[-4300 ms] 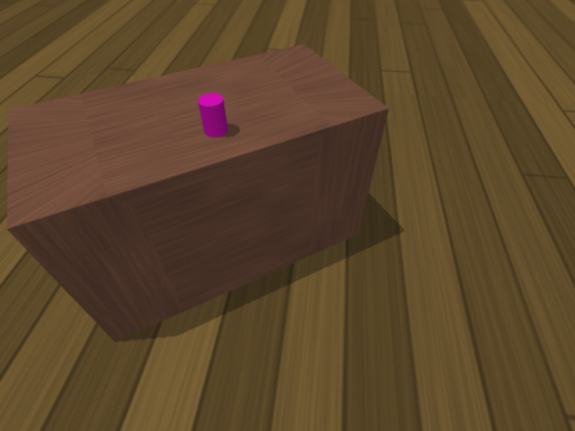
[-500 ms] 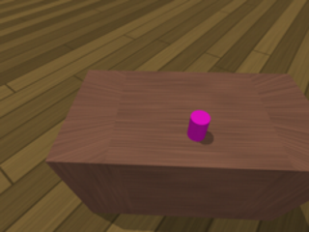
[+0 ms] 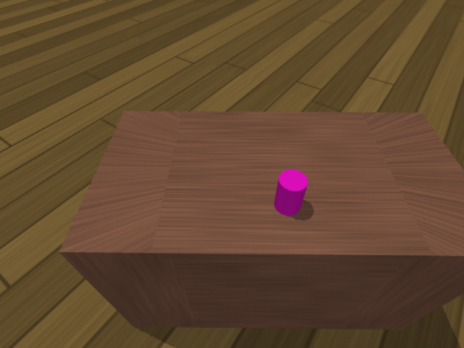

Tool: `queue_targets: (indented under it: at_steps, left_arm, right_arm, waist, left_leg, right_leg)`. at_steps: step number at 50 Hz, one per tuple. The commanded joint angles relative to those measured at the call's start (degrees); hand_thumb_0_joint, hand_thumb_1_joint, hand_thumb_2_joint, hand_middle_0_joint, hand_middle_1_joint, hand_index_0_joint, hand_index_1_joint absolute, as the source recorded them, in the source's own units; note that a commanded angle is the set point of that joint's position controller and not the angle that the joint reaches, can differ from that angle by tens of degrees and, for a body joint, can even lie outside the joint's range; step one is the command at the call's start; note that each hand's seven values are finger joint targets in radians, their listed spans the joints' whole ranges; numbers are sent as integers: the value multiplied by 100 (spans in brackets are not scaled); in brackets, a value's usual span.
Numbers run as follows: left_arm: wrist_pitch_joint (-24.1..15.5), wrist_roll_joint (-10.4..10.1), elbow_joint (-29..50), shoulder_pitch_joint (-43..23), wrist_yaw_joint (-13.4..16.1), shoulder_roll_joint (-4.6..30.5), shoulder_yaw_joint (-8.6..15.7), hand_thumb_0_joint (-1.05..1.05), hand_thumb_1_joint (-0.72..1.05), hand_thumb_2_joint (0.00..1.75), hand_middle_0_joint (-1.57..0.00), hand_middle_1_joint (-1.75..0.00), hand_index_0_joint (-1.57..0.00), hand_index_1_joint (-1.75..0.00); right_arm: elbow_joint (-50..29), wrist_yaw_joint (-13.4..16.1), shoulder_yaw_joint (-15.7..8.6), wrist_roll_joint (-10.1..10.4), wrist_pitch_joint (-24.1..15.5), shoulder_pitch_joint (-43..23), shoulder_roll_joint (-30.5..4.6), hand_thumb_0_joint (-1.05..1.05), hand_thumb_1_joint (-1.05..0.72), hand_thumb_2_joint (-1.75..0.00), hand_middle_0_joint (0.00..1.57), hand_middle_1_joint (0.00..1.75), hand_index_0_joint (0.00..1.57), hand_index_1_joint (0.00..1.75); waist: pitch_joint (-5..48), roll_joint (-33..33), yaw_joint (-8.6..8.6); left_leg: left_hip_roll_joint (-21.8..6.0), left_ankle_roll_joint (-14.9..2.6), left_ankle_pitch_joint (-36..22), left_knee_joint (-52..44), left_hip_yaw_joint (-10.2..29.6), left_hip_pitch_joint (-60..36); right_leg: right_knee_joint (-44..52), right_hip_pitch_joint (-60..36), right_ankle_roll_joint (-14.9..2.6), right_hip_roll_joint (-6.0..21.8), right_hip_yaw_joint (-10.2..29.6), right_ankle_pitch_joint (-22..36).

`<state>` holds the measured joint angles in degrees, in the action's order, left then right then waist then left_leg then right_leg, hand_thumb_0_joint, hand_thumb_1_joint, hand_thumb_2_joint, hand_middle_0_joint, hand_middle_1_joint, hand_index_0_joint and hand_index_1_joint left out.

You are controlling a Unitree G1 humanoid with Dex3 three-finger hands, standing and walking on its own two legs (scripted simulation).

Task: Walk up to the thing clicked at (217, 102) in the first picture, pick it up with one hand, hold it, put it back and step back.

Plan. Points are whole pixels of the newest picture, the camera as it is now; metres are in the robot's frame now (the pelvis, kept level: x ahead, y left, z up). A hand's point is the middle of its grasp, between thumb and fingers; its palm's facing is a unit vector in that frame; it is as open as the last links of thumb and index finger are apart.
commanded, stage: walk up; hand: right
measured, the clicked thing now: (290, 193) +0.49 -0.13 -0.08
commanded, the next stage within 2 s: stand in 0.06 s
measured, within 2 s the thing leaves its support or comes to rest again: neither
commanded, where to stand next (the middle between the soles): +0.05 +0.01 m, yaw -1 degrees
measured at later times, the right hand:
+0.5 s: hand out of the picture +0.06 -0.26 -0.15, palm faces -0.03 +0.95 -0.32, open 7.4 cm
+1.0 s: hand out of the picture +0.05 -0.26 -0.16, palm faces -0.03 +0.94 -0.33, open 7.4 cm
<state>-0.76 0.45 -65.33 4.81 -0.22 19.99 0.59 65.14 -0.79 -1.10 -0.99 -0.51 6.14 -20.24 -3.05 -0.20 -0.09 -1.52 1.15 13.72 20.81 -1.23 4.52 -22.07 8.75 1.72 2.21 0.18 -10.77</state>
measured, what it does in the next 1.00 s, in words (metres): stands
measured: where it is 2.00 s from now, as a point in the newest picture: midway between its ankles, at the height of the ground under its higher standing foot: outside the picture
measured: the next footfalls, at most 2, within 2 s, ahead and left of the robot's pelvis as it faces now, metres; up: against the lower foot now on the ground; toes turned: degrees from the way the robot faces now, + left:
none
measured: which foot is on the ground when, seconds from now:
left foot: down 0.00-1.00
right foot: down 0.00-1.00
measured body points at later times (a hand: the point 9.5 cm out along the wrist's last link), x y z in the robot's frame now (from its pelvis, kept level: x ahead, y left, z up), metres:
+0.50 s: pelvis -0.02 -0.01 +0.00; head -0.02 -0.01 +0.45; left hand +0.05 +0.29 -0.13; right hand +0.06 -0.31 -0.13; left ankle -0.03 +0.13 -0.75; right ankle +0.01 -0.14 -0.75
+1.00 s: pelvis -0.02 -0.01 +0.00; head -0.01 -0.01 +0.45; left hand +0.06 +0.29 -0.13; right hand +0.05 -0.31 -0.13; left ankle -0.03 +0.13 -0.75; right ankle +0.01 -0.14 -0.75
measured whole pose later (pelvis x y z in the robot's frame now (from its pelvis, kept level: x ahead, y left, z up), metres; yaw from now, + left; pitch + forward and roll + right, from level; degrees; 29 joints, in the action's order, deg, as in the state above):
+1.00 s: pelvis -0.02 -0.01 +0.00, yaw +0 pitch -3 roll +0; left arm -0.4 0.2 -64.5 5.9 -0.5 20.3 -0.2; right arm 65.6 -0.9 -0.3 -0.9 -0.4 7.0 -20.2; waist -3.0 -0.1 0.1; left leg -2.2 2.1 10.8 18.4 -0.5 5.1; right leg -19.4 8.9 0.9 1.5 -0.6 -8.0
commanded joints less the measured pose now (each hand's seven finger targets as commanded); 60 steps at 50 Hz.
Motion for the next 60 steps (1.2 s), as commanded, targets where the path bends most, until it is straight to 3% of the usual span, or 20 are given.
queue_targets:
  at_steps: [1, 2, 3, 4, 6, 10, 19, 24, 29, 32, 34, 39, 43, 51, 58, 60]
  left_arm:
    - [-149, 21, 363, -347, 77, 1212, 232, 0, 90, 90, -20, -30, -20, -30]
    - [-152, 24, 376, -329, 80, 1212, 230, 0, 90, 90, -20, -30, -20, -30]
    - [-139, -23, 382, -396, 87, 1217, 181, 0, 90, 90, -20, -30, -20, -30]
    - [-145, -41, 382, -320, 92, 1208, 196, 0, 90, 90, -20, -30, -20, -30]
    - [-123, -42, 359, -289, 95, 1188, 193, 0, 90, 90, -20, -30, -20, -30]
    - [-100, -34, 348, -261, 87, 1186, 190, 0, 90, 90, -20, -30, -20, -30]
    - [-77, 19, 342, -354, 58, 1237, 179, 0, 90, 90, -20, -30, -20, -30]
    - [-88, 22, 351, -293, 39, 1325, 194, 0, 90, 90, -20, -30, -20, -30]
    - [-89, 20, 396, -299, 30, 1335, 208, 0, 90, 90, -20, -30, -20, -30]
    - [-94, 10, 399, -232, 20, 1320, 194, 0, 90, 90, -20, -30, -20, -30]
    - [-111, 11, 394, -179, 22, 1328, 196, 0, 90, 90, -20, -30, -20, -30]
    - [-107, -10, 397, -120, 27, 1325, 177, 0, 90, 90, -20, -30, -20, -30]
    - [-110, -6, 389, -84, 39, 1273, 156, 0, 90, 90, -20, -30, -20, -30]
    - [-78, -9, 375, -85, 35, 1299, 151, 0, 90, 90, -20, -30, -20, -30]
    - [-111, -7, 404, -121, 37, 1297, 145, 0, 90, 90, -20, -30, -20, -30]
    - [-122, 2, 421, -141, 42, 1260, 148, 0, 90, 90, -20, -30, -20, -30]
  right_arm:
    - [-359, 111, -257, 34, -97, -235, -1233, 0, -90, -90, 20, 30, 20, 30]
    - [-362, 113, -250, 32, -97, -244, -1221, 0, -90, -90, 20, 30, 20, 30]
    - [-411, 117, -200, 61, -111, -409, -1183, 0, -90, -90, 20, 30, 20, 30]
    - [-408, 123, -222, 72, -125, -371, -1235, 0, -90, -90, 20, 30, 20, 30]
    - [-375, 144, -215, 79, -131, -377, -1237, 0, -90, -90, 20, 30, 20, 30]
    - [-343, 145, -206, 84, -116, -394, -1201, 0, -90, -90, 20, 30, 20, 30]
    - [-297, 96, -172, 42, -76, -434, -1179, 0, -90, -90, 20, 30, 20, 30]
    - [-293, 52, -188, 29, -69, -336, -1127, 0, -90, -90, 20, 30, 20, 30]
    - [-290, 40, -201, 7, -70, -205, -1150, 0, -90, -90, 20, 30, 20, 30]
    - [-314, 38, -211, 13, -76, -218, -1166, 0, -90, -90, 20, 30, 20, 30]
    - [-320, 43, -220, 9, -84, -218, -1171, 0, -90, -90, 20, 30, 20, 30]
    - [-277, 63, -176, 31, -96, -123, -1150, 0, -90, -90, 20, 30, 20, 30]
    - [-269, 83, -173, 42, -96, -145, -1221, 0, -90, -90, 20, 30, 20, 30]
    - [-279, 90, -129, 43, -87, -100, -1207, 0, -90, -90, 20, 30, 20, 30]
    - [-328, 77, -129, 47, -98, -134, -1200, 0, -90, -90, 20, 30, 20, 30]
    - [-352, 87, -137, 53, -110, -155, -1237, 0, -90, -90, 20, 30, 20, 30]
  waist:
    - [531, 45, 41]
    - [553, 57, 24]
    - [387, 71, 30]
    - [565, 38, 17]
    - [643, 27, 24]
    - [711, -27, 28]
    - [211, -35, 25]
    - [136, 154, 26]
    - [143, 103, 50]
    - [248, 92, 33]
    - [434, 92, 25]
    - [397, 110, 13]
    - [555, -7, 14]
    - [277, 57, 7]
    - [359, 44, 12]
    - [523, 12, 19]
  left_leg:
    - [-505, -288, -930, -304, 320, 95]
    - [-513, -296, -970, -316, 312, 86]
    - [-623, -205, -1732, -428, 499, 158]
    - [-643, -183, -2052, -363, 464, -16]
    - [-666, -170, -2216, -333, 443, -142]
    - [-667, -144, -2020, -461, 434, -219]
    - [-573, -128, -285, -797, 483, 273]
    - [-516, -158, 45, -692, 460, 176]
    - [-500, -179, 239, -655, 479, 308]
    - [-519, -194, 60, -610, 488, 301]
    - [-552, -200, -264, -571, 495, 187]
    - [-566, -174, -422, -590, 512, 203]
    - [-614, -187, -843, -531, 510, 146]
    - [-588, -154, -484, -631, 496, 261]
    - [-604, -160, -645, -612, 508, 247]
    - [-631, -164, -1008, -522, 488, 98]
  right_leg:
    - [212, -286, -316, 476, 373, 1104]
    - [205, -293, -308, 485, 384, 1159]
    - [196, -294, -261, 522, 384, 1722]
    - [174, -414, -247, 549, 371, 1989]
    - [149, -464, -251, 543, 343, 2128]
    - [253, -544, -239, 533, 313, 1878]
    - [673, -231, -201, 495, 421, 288]
    - [879, 166, -226, 524, 561, -545]
    - [898, 247, -242, 518, 637, -761]
    - [845, 130, -267, 531, 646, -613]
    - [761, 0, -281, 548, 617, -173]
    - [655, -50, -283, 529, 564, 178]
    - [508, -252, -287, 544, 485, 868]
    - [598, -77, -271, 511, 490, 343]
    - [566, -226, -265, 535, 469, 606]
    - [498, -321, -258, 555, 443, 1129]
